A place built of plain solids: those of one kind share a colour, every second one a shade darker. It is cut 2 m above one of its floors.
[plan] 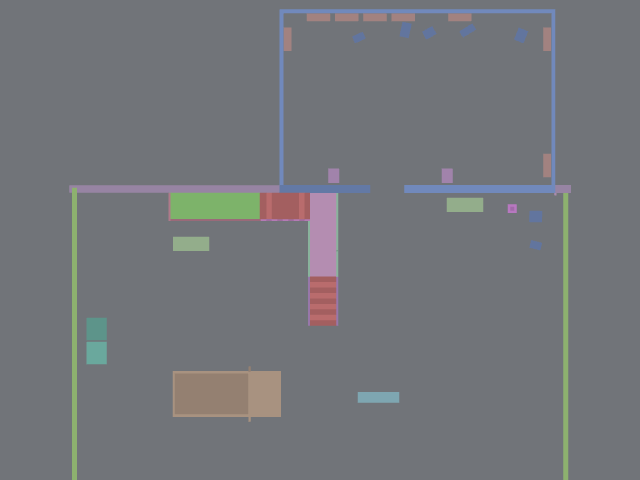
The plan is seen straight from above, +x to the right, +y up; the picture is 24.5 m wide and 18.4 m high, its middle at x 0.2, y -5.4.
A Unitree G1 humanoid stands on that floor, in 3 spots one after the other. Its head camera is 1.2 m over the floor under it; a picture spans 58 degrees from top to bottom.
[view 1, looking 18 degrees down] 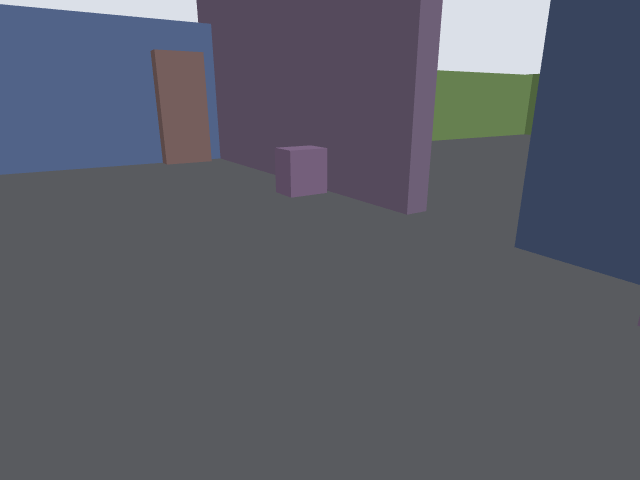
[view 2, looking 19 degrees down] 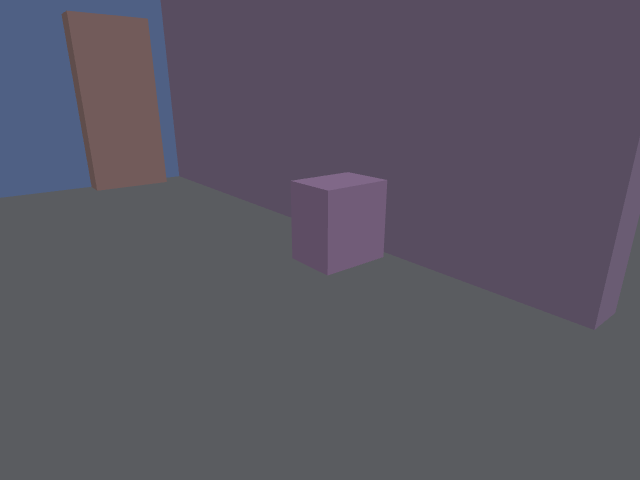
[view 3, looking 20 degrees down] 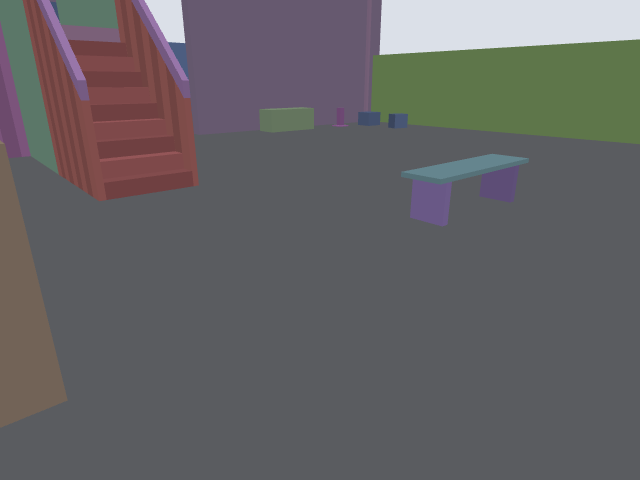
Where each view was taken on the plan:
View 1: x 0.10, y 0.00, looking -33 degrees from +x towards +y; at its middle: ground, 3.88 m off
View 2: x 2.78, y -0.90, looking -39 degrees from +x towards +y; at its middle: filing_cabinet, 2.96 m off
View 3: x -1.43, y -13.65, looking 49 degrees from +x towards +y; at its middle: ground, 3.51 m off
